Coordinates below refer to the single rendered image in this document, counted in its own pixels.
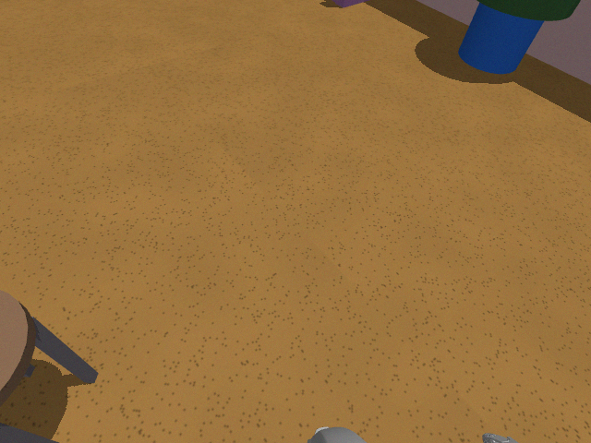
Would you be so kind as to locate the stool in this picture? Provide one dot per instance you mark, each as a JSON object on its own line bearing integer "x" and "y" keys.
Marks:
{"x": 19, "y": 334}

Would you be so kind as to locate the potted plant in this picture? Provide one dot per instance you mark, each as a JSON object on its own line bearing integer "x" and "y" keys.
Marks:
{"x": 501, "y": 31}

